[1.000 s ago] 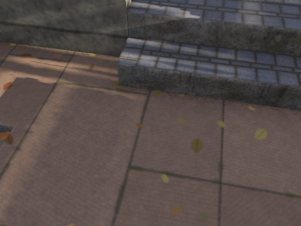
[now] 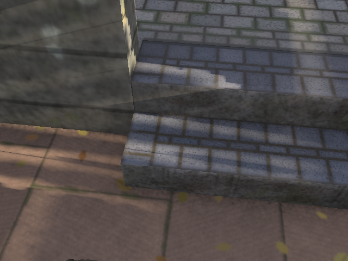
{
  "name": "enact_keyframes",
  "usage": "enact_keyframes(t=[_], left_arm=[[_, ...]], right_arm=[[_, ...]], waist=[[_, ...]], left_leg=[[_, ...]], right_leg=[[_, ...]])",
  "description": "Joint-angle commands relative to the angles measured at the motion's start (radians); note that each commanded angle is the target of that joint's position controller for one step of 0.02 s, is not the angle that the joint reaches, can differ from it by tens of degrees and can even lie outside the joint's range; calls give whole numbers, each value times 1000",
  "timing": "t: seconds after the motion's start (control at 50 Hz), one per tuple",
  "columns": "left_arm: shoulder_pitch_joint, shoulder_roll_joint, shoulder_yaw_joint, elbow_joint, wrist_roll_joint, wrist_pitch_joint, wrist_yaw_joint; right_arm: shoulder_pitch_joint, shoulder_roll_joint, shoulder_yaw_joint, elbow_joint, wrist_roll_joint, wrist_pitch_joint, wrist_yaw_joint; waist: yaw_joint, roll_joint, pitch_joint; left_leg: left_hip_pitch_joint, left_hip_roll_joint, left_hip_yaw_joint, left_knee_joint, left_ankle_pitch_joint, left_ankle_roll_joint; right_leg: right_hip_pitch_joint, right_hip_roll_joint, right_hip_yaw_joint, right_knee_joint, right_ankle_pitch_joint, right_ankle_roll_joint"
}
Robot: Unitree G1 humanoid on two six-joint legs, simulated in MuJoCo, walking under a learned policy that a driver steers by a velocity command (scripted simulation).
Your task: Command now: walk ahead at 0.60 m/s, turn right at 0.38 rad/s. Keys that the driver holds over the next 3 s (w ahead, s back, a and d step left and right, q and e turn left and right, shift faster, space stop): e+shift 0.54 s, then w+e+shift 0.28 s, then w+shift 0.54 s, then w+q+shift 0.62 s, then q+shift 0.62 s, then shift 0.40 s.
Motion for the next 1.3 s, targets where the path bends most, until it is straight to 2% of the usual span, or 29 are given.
enact_keyframes(t=[0.02,0.08,0.1,0.12,0.14,0.16,0.2,0.26,0.34,0.42,0.54,0.6,0.66,0.68,0.7,0.72,0.74,0.76,0.82,0.92,1.02,1.1,1.16,1.18,1.2,1.22,1.24,1.26,1.3], left_arm=[[-3,9,-16,-17,-9,-14,-3],[270,116,19,66,12,-16,7],[413,148,35,104,18,-17,11],[485,179,53,124,22,-14,23],[444,253,73,105,30,-6,27],[430,295,93,84,4,-1,20],[217,194,80,9,-29,36,46],[241,149,65,21,-34,44,57],[257,222,91,-1,-19,50,58],[287,250,106,-14,-29,85,75],[330,271,123,-25,-19,105,76],[297,269,121,-53,1,109,53],[160,269,118,-106,28,106,35],[143,245,110,-110,25,100,35],[182,181,94,-113,5,83,38],[170,119,67,-163,-23,66,37],[93,216,75,-189,4,62,32],[59,248,83,-193,14,65,21],[134,210,74,-159,25,80,-17],[60,169,44,-181,23,72,-20],[-124,155,23,-231,20,54,-18],[-218,111,-15,-271,19,37,-27],[59,154,-4,-189,23,29,6],[252,174,11,-124,33,19,18],[380,236,32,-84,51,20,36],[386,331,57,-84,53,25,51],[395,321,68,-81,31,37,53],[339,272,57,-67,17,37,50],[262,205,40,-63,6,21,44]], right_arm=[[-23,-134,-7,-54,5,-30,-23],[-78,-205,-26,-78,-3,1,-67],[-124,-228,-36,-91,1,11,-74],[-157,-222,-46,-103,4,16,-69],[-11,-59,-15,-145,7,16,-60],[25,-101,-10,-175,29,27,-62],[-122,-164,-18,-215,-16,34,-50],[-204,-135,-15,-261,-55,94,-53],[-272,-125,-7,-316,-44,125,-59],[-396,-169,-14,-369,-37,153,-66],[-522,-197,-9,-403,-23,141,-59],[-542,-196,0,-404,-24,116,-43],[-426,-209,-10,-376,11,88,-55],[-353,-227,-18,-361,18,77,-68],[-283,-302,-37,-356,9,68,-82],[-274,-399,-54,-385,-25,69,-84],[-325,-398,-69,-368,-41,70,-78],[-337,-337,-58,-372,-31,67,-68],[-303,-267,-38,-360,-18,54,-54],[-160,-228,-36,-302,-29,16,-12],[-52,-229,-38,-247,-25,4,-10],[-13,-235,-29,-190,-27,16,-30],[-40,-272,-26,-174,-21,35,-43],[-79,-266,-24,-185,-3,40,-42],[-83,-212,-9,-220,1,35,-31],[-29,-78,17,-272,8,26,-4],[-98,-191,-8,-272,3,27,-16],[-179,-180,-7,-299,0,23,-15],[-165,-138,6,-296,-19,40,-9]], waist=[[47,72,90],[166,140,-96],[236,165,-144],[271,86,-161],[113,-191,-260],[129,-86,-498],[64,101,-255],[22,134,-91],[27,57,-154],[70,-31,-155],[122,-100,-85],[128,-115,-72],[34,-114,-27],[-18,-55,-24],[-27,99,-76],[-18,255,-131],[7,175,-52],[12,120,-8],[35,124,-5],[4,128,41],[-44,130,85],[-35,159,59],[118,229,-147],[212,206,-235],[229,115,-347],[130,-165,-400],[184,-39,-383],[155,-14,-220],[63,25,-84]], left_leg=[[-217,222,35,-31,994,-29],[-105,232,66,415,1229,-95],[-146,240,65,656,1142,-103],[-232,135,97,1024,656,-115],[-657,25,19,1418,-340,-146],[-789,34,-158,1555,-260,-136],[-784,114,-175,1357,-94,-111],[-678,156,-180,1135,-93,-137],[-664,152,-167,972,3,-151],[-738,134,-206,874,78,-160],[-788,81,-266,674,58,-138],[-649,59,-263,543,-9,-126],[-280,40,-242,299,-39,-117],[-109,73,-233,180,24,-109],[43,242,-360,103,-123,-89],[86,504,-740,-27,-431,-7],[-23,520,-828,-63,-531,39],[-82,483,-728,-44,-479,33],[-148,338,-394,-48,-167,-29],[-193,295,-263,-64,12,-43],[-114,304,-167,-91,311,-30],[-44,323,-59,-33,812,-25],[15,360,-32,349,1468,11],[-115,345,-13,564,1328,8],[-371,295,-11,833,769,4],[-825,124,-39,1172,-173,-32],[-916,142,-132,1332,-105,6],[-960,171,-132,1338,-1,10],[-909,208,-126,1312,30,-14]], right_leg=[[325,128,-103,-166,158,-30],[586,242,-109,-202,52,-54],[702,205,-45,-265,89,-81],[774,121,39,-345,213,-122],[1142,-151,335,-58,1074,-254],[1275,-267,596,-174,962,-405],[897,-162,561,-396,306,-339],[571,-70,461,-452,386,-249],[522,20,413,-393,444,-150],[578,64,523,-409,38,-35],[724,65,666,-388,-135,-38],[626,85,746,-448,-635,-102],[346,125,766,-420,-780,-62],[223,178,710,-335,-837,-22],[106,263,538,-99,-877,27],[-12,342,334,152,-791,63],[-93,213,289,262,-610,67],[-92,160,276,301,-522,70],[-42,122,201,444,-375,82],[-75,118,222,444,-212,62],[-53,140,144,137,-201,58],[124,132,1,-130,-292,16],[472,210,-34,-244,-387,-68],[733,176,7,-340,-274,-92],[1023,3,177,-314,-437,-91],[1307,-279,634,-297,-429,-183],[1218,-254,686,-380,-482,-197],[1059,-186,539,-425,-460,-173],[790,-109,397,-492,-334,-128]])
Next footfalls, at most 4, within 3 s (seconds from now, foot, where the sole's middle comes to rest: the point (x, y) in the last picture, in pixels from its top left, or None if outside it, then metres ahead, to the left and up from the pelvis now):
0.12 right None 0.33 -0.05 -0.77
0.70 left None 0.47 0.09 -0.77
1.20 right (246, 248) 0.51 -0.27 -0.77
1.66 left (281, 157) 0.80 -0.44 -0.60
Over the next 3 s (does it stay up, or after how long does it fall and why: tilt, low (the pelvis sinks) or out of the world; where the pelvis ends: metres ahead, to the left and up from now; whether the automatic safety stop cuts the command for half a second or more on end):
stays up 1.26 -0.80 0.35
